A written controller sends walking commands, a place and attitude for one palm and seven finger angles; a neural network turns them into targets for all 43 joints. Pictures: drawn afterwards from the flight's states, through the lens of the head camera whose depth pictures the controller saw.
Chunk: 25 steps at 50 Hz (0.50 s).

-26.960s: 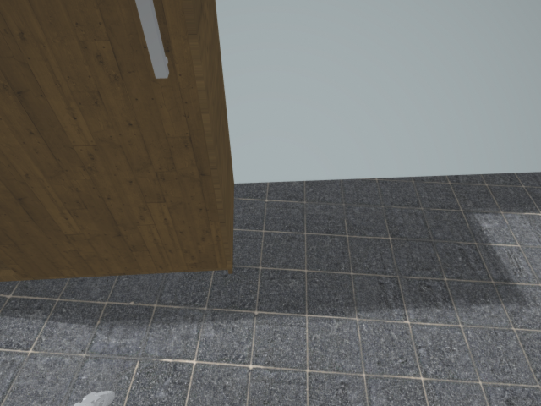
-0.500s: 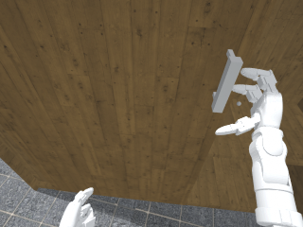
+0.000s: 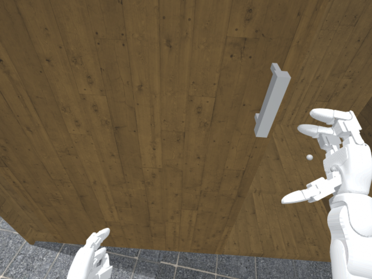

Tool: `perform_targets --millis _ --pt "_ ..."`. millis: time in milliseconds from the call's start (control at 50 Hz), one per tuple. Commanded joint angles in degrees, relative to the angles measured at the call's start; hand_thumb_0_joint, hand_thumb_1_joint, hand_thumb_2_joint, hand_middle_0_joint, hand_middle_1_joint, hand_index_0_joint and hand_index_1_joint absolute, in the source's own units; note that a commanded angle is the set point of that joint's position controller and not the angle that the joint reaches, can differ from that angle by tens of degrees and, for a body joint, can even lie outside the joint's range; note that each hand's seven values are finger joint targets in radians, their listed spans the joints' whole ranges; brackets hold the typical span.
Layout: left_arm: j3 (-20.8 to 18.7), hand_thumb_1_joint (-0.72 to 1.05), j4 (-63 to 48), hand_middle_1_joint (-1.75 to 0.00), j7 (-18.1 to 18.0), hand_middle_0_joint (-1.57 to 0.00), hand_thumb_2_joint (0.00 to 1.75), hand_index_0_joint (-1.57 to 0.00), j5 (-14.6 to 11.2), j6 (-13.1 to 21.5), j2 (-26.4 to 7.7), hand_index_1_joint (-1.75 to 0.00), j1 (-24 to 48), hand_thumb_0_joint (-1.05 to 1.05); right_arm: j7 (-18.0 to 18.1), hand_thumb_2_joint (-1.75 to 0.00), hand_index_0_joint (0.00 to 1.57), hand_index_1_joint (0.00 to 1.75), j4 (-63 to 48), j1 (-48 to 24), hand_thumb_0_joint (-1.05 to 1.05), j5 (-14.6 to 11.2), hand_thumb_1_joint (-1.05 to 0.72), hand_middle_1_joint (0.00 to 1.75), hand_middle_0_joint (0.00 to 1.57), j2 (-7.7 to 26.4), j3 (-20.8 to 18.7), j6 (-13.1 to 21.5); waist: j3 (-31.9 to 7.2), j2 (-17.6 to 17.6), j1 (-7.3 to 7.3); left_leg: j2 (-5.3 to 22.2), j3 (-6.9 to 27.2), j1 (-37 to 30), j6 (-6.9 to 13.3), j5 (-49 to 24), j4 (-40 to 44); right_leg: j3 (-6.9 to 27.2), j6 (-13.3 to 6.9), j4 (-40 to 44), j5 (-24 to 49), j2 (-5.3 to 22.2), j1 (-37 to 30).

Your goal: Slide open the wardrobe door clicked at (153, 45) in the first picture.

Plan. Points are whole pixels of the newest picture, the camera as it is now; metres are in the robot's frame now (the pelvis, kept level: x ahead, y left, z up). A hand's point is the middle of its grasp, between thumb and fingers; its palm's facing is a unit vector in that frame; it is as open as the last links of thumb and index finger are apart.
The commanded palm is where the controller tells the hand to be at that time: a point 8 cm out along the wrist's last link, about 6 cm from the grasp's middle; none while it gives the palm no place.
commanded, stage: slip the hand off the handle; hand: right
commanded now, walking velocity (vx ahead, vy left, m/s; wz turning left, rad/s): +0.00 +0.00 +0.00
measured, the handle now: (267, 100) +0.41 -0.16 +0.23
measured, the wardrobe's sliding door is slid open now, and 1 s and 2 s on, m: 0.65 0.65 0.65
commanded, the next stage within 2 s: draw the hand back to the body in 0.28 s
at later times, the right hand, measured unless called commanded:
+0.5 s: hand (313, 185) +0.23 -0.19 +0.19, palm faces +0.11 +0.99 -0.09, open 14.7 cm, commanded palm +0.20 -0.24 +0.19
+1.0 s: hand (350, 200) +0.20 -0.24 +0.19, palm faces +0.31 +0.93 -0.20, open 14.3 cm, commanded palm +0.16 -0.27 +0.19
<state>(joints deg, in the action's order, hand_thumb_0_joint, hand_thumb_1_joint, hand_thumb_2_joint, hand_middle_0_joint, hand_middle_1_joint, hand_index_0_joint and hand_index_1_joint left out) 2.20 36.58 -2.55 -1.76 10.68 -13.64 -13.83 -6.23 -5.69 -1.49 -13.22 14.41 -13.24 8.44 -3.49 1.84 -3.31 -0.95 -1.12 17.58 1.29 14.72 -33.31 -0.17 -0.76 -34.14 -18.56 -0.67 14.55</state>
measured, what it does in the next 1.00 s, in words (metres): stands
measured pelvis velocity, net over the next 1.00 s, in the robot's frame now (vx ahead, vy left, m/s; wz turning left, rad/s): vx -0.01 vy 0.01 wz -0.03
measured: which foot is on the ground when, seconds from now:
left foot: down 0.00-1.00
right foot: down 0.00-1.00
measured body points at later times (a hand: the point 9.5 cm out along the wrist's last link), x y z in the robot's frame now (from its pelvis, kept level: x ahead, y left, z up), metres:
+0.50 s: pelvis -0.01 +0.01 +0.00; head -0.05 +0.03 +0.45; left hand +0.20 +0.22 -0.07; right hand +0.21 -0.25 +0.19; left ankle +0.03 +0.11 -0.73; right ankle +0.00 -0.11 -0.73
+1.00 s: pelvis -0.01 +0.01 +0.00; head -0.06 +0.02 +0.45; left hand +0.20 +0.21 -0.05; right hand +0.18 -0.29 +0.20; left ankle +0.03 +0.11 -0.73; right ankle +0.00 -0.11 -0.73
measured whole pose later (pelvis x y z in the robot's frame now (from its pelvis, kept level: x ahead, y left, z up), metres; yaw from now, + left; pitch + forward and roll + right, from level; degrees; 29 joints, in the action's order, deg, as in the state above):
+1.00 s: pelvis -0.01 +0.01 +0.00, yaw -2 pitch -6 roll +1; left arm 3.4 36.6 -4.5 -1.5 13.3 -14.3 -11.1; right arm -3.1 -21.0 12.1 -11.9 20.2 -16.8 -8.4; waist -1.4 2.6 -4.6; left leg -1.1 -3.3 11.1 1.6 12.9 -29.6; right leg 2.1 -0.4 -32.4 -17.0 -0.5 9.7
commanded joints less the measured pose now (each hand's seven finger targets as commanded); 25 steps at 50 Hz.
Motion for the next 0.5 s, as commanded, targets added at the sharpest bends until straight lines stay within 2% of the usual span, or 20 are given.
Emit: perform_targets --millis 0,20,40,60,80,120,140,180,220,240,260,300,340,360,380,400,420,440,460,480 --pt "-1.7 0.9 -9.4 -0.3 -1.0 -0.2 0.9 -0.2 -0.3 4.1 -6.1 -0.3 8.2 0.0 -0.6 -0.2 0.25 1.15 -14.4 -12.6 0.0 -1.6 0.55 1.15 0.25 8.8 -2.9 2.1 -5.4 -1.5 -0.23 0.8 0.2 -4.1 0.1 -3.7 6.0 0.7 0.1 6.2 6.2 0.1 1.4" --pt "-1.7 0.9 -9.0 -0.3 -1.3 -0.2 0.9 -0.2 -0.3 3.9 -6.5 -0.3 8.3 0.0 -0.7 -0.2 0.25 1.15 -13.4 -11.9 0.0 -1.7 0.55 1.15 0.25 9.6 -3.8 1.4 -4.6 -3.9 -0.05 0.8 0.4 -4.0 0.0 -2.2 6.9 0.6 -0.2 6.2 5.0 0.2 1.9" --pt "-1.5 0.9 -9.4 -0.3 -1.5 -0.2 0.9 -0.2 -0.5 4.0 -6.3 -0.3 8.9 0.0 -0.9 -0.2 0.25 1.15 -14.7 -13.6 0.0 -1.9 0.55 1.15 0.25 9.2 -3.1 1.2 -4.5 -3.7 0.22 1.1 0.7 -3.9 -0.2 -0.3 7.3 0.7 -0.3 6.4 3.9 0.0 2.3" --pt "-1.4 0.9 -9.9 -0.3 -1.6 -0.2 0.9 -0.2 -0.5 4.3 -6.0 -0.3 9.6 0.0 -1.1 -0.2 0.25 1.15 -17.2 -14.5 0.0 -1.8 0.55 1.15 0.25 8.0 -1.5 1.3 -4.9 -2.0 0.22 1.1 0.8 -3.8 -0.1 0.4 7.2 0.7 -0.3 6.4 3.5 0.0 1.5" --pt "-1.3 0.9 -9.9 -0.3 -1.7 -0.2 0.9 -0.2 -0.4 4.6 -5.8 -0.3 9.6 0.0 -1.0 -0.2 0.25 1.15 -17.1 -12.5 0.0 -2.1 0.55 1.15 0.25 8.6 -2.5 1.1 -4.7 -0.9 -0.27 1.2 1.1 -3.8 -0.1 1.1 7.6 0.7 -0.3 6.3 3.0 -0.2 1.4" --pt "-1.3 0.9 -9.6 -0.3 -1.8 -0.2 0.9 -0.2 -0.2 4.7 -6.0 -0.3 9.8 0.0 -0.9 -0.2 0.25 1.15 -18.2 -10.0 0.0 -2.2 0.55 1.15 0.25 10.7 -4.8 1.3 -5.1 -1.9 -0.78 1.3 1.2 -4.9 0.0 0.8 7.5 0.7 -0.4 6.0 3.7 -0.1 1.7" --pt "-0.9 0.9 -9.9 -0.3 -1.7 -0.2 0.9 -0.2 -0.2 4.8 -5.7 -0.3 9.8 0.0 -1.3 -0.2 0.25 1.15 -18.4 -9.6 0.0 -2.4 0.55 1.15 0.25 8.7 -2.9 1.3 -5.0 -1.7 -0.52 1.5 1.2 -4.9 -0.1 0.3 7.5 0.7 -0.5 6.0 3.9 -0.3 1.8" --pt "-0.9 0.9 -9.8 -0.3 -1.7 -0.2 0.9 -0.2 -0.2 5.1 -5.6 -0.3 10.1 0.0 -1.4 -0.2 0.25 1.15 -19.8 -10.0 0.0 -2.6 0.55 1.15 0.25 9.5 -3.4 1.7 -4.3 -0.6 -0.46 1.5 1.6 -4.4 -0.2 1.9 7.9 0.7 -0.4 5.8 3.0 -0.4 1.9" --pt "-1.0 0.9 -10.0 -0.3 -1.7 -0.2 0.9 -0.2 -0.1 5.4 -5.8 -0.3 10.0 0.0 -1.7 -0.2 0.25 1.15 -20.2 -6.5 0.0 -3.1 0.55 1.15 0.25 10.7 -5.2 1.7 -4.9 -1.3 -1.13 1.5 1.7 -5.2 -0.2 1.7 7.9 0.7 -0.4 5.6 3.3 -0.2 1.9" --pt "-0.8 0.9 -10.1 -0.3 -1.6 -0.2 0.9 -0.2 -0.2 5.4 -5.6 -0.3 10.0 0.0 -2.0 -0.2 0.25 1.15 -20.5 -5.2 0.0 -3.2 0.55 1.15 0.25 9.9 -4.6 1.8 -4.4 -0.6 -1.18 1.7 1.5 -5.3 -0.1 1.7 7.8 0.8 -0.3 5.9 3.4 -0.3 2.3" --pt "-0.7 0.9 -10.4 -0.3 -1.5 -0.2 0.9 -0.2 -0.1 5.7 -5.4 -0.3 10.2 0.0 -2.3 -0.2 0.25 1.15 -22.3 -5.4 0.0 -3.2 0.55 1.15 0.25 8.6 -3.0 1.9 -4.6 -0.7 -0.95 1.7 1.5 -5.4 -0.2 1.2 7.6 0.7 -0.3 5.7 3.7 -0.4 1.9" --pt "-0.7 0.9 -10.0 -0.3 -1.7 -0.2 0.9 -0.2 -0.1 6.1 -5.6 -0.3 10.0 0.0 -2.3 -0.2 0.25 1.15 -22.5 -5.1 0.0 -3.4 0.55 1.15 0.25 9.6 -3.9 1.8 -3.4 0.4 -0.99 1.5 1.4 -4.5 -0.1 1.6 7.7 0.9 -0.2 5.7 3.3 -0.3 2.0" --pt "-0.8 0.9 -9.6 -0.3 -2.1 -0.2 0.9 -0.2 -0.3 6.3 -5.9 -0.3 9.8 0.0 -2.0 -0.2 0.25 1.15 -21.9 -7.1 0.0 -3.3 0.55 1.15 0.25 9.5 -3.4 1.5 -2.4 -0.5 -0.24 1.5 1.4 -3.4 -0.3 3.1 8.2 1.1 -0.3 5.6 2.2 -0.2 2.1" --pt "-0.7 0.9 -9.5 -0.3 -2.3 -0.2 0.9 -0.2 -0.3 6.5 -5.8 -0.3 10.1 0.0 -2.0 -0.2 0.25 1.15 -21.3 -8.3 0.0 -3.3 0.55 1.15 0.25 8.2 -1.7 1.3 -1.4 -1.1 0.16 1.7 1.6 -2.5 -0.5 5.2 8.9 1.1 -0.4 5.6 0.8 -0.3 2.4" --pt "-0.8 0.9 -9.3 -0.3 -2.5 -0.2 0.9 -0.2 -0.4 6.8 -5.9 -0.3 9.8 0.0 -1.8 -0.2 0.25 1.15 -20.6 -9.1 0.0 -3.3 0.55 1.15 0.25 8.6 -2.1 1.1 -1.3 -1.9 0.22 1.7 1.9 -2.3 -0.6 6.9 9.2 1.2 -0.4 5.6 -0.3 -0.4 2.7" --pt "-0.8 0.9 -9.2 -0.3 -2.9 -0.2 0.9 -0.2 -1.5 6.2 -6.9 -0.3 10.3 0.0 -3.4 -0.2 0.25 1.15 -14.2 -3.1 0.0 -3.0 0.55 1.15 0.25 12.7 -3.5 -6.9 -2.9 -0.1 -1.14 2.2 2.6 -5.3 -0.3 7.5 9.7 1.1 -0.7 7.2 -2.0 0.1 3.3" --pt "-0.7 0.9 -10.2 -0.3 -3.2 -0.2 0.9 -0.2 -1.9 5.6 -6.9 -0.3 11.7 0.0 -4.3 -0.2 0.25 1.15 -18.3 -5.0 0.0 -3.5 0.55 1.15 0.25 12.5 -3.4 -10.9 -3.4 1.6 -1.36 2.4 2.5 -6.5 -0.4 5.8 10.1 1.0 -1.0 7.3 -0.4 -0.2 2.1" --pt "-0.5 0.9 -10.8 -0.3 -3.5 -0.2 0.9 -0.2 -2.1 5.7 -6.7 -0.3 12.3 0.0 -4.7 -0.2 0.25 1.15 -22.6 -9.1 0.0 -3.4 0.55 1.15 0.25 14.1 -4.3 -13.7 -5.8 2.0 -1.17 2.5 1.9 -8.1 -0.4 2.7 9.5 1.2 -1.1 7.5 2.4 -0.2 0.7" --pt "-0.3 0.9 -11.1 -0.3 -3.7 -0.2 0.9 -0.2 -2.1 5.7 -6.5 -0.3 12.8 0.0 -5.1 -0.2 0.25 1.15 -22.9 -8.8 0.0 -3.9 0.55 1.15 0.25 14.7 -5.4 -16.9 -6.4 0.4 -1.81 2.2 1.4 -9.2 -0.4 0.5 9.1 1.4 -1.2 7.6 4.4 -0.1 0.4" --pt "-0.1 0.9 -11.1 -0.3 -3.7 -0.2 0.9 -0.2 -2.2 5.9 -6.6 -0.3 13.4 0.0 -5.8 -0.2 0.25 1.15 -23.9 -9.2 0.0 -5.0 0.55 1.15 0.25 14.7 -6.0 -20.0 -7.3 0.8 -1.92 2.3 1.3 -9.8 -0.5 -1.3 9.2 1.3 -1.3 7.7 5.7 -0.2 -0.4"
